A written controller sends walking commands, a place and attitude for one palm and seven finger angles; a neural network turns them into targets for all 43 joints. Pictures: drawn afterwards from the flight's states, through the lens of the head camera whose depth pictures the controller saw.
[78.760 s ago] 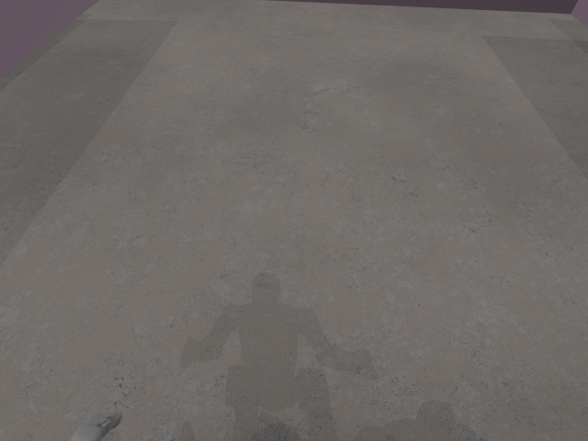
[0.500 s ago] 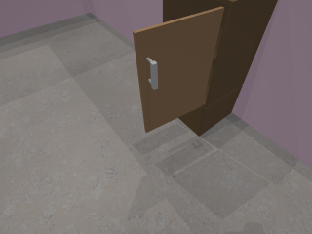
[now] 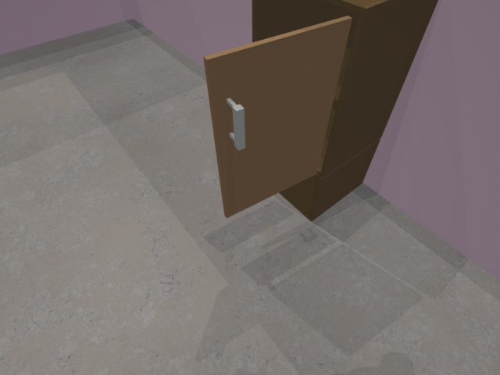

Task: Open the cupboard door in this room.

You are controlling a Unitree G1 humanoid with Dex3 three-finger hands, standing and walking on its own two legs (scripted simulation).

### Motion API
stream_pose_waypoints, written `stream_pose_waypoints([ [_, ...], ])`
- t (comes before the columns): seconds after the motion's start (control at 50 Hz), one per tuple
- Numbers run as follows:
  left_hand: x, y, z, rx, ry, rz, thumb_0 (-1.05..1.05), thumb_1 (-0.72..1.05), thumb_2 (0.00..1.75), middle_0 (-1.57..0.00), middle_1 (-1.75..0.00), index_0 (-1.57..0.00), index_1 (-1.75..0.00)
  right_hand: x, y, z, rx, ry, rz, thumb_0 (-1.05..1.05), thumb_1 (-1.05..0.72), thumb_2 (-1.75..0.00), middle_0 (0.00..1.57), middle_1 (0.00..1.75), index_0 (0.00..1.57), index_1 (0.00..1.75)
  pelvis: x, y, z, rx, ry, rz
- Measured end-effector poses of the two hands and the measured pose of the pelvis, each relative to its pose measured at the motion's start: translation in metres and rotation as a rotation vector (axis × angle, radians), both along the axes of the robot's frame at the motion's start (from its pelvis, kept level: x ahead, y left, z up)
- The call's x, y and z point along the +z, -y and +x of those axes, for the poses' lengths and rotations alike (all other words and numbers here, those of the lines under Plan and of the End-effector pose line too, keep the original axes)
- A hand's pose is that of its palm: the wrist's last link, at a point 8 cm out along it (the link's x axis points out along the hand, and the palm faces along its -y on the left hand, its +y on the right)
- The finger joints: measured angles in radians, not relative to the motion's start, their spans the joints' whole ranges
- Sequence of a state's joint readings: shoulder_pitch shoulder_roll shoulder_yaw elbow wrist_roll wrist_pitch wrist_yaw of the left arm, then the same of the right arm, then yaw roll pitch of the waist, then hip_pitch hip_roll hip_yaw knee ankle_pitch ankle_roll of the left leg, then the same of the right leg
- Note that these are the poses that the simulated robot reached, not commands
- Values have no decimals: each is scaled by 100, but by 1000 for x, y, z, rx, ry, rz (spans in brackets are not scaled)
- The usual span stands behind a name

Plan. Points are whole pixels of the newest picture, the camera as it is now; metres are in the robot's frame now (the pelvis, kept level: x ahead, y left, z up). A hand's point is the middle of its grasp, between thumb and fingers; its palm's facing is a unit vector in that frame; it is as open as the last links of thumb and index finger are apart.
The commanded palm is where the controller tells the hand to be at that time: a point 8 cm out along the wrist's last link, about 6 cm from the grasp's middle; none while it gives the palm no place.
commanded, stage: look to check the result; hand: left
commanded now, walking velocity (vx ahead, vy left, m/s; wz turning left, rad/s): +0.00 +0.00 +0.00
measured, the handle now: (235, 124) +0.68 +0.07 -0.01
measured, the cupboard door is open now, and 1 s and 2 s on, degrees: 83 83 83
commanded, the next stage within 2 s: stand and wait in 0.46 s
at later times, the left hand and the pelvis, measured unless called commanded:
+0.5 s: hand out of the picture +0.10 +0.24 -0.16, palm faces -0.03 -0.94 -0.33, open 7.4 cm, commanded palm none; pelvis +0.02 +0.00 +0.00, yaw +0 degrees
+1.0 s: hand out of the picture +0.11 +0.24 -0.16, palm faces -0.04 -0.94 -0.33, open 7.4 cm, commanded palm none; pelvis +0.03 +0.00 +0.00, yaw +0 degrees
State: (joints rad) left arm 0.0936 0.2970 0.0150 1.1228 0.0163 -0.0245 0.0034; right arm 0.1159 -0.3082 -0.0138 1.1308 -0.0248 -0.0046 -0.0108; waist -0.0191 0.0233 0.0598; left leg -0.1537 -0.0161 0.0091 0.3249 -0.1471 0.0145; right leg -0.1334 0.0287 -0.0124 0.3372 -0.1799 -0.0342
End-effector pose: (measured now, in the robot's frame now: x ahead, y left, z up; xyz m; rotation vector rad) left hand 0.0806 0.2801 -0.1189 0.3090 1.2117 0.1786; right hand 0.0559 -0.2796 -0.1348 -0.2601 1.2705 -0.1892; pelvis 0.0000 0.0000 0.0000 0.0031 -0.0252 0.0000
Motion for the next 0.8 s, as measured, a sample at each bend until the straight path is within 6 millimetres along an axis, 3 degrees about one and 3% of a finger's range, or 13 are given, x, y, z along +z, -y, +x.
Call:
stream_pose_waypoints([
  [0.5, -1, -2, 11, 10, -30, 5, 1, 91, 90, -20, -30, -20, -30, 6, 7, 34, 19, 13, -17, 0, -91, -90, 20, 30, 20, 30, 2, 3, 22, 0, -6, 1],
  [0.8, -1, -1, 23, -1, -16, 4, 1, 91, 90, -20, -30, -20, -30, 7, 8, 37, 13, 12, -21, 0, -91, -90, 20, 30, 20, 30, 2, 3, 28, -3, -7, 1],
])
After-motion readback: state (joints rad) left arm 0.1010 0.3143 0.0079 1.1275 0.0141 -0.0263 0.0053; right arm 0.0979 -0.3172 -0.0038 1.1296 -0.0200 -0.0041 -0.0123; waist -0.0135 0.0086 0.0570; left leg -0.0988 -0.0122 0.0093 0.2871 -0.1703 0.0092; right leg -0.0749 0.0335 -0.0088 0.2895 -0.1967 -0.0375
